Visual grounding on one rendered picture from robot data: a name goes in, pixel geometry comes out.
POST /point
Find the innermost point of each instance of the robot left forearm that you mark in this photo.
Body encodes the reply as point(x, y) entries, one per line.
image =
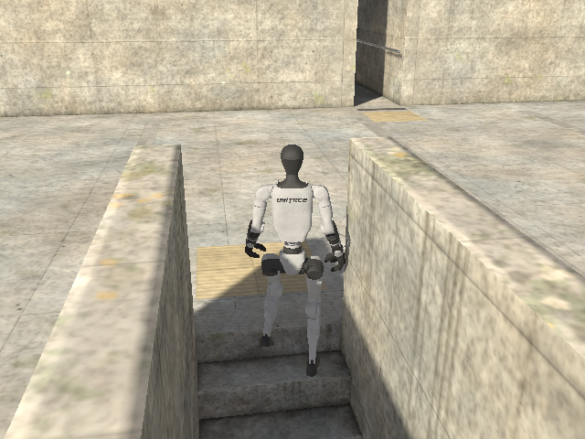
point(251, 237)

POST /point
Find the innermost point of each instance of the robot head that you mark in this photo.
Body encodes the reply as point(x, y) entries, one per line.
point(292, 159)

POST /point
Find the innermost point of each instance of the robot right forearm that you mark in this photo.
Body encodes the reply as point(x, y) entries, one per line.
point(335, 243)

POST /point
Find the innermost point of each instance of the left robot upper arm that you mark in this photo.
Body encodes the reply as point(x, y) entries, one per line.
point(259, 207)

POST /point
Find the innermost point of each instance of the right robot upper arm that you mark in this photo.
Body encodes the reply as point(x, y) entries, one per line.
point(325, 209)

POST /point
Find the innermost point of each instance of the robot right foot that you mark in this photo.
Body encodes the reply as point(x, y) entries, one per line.
point(311, 369)

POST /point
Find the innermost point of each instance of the left robot hand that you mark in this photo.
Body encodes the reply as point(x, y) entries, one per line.
point(254, 254)

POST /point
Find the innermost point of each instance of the right robot hand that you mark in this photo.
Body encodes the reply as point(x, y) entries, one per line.
point(332, 258)

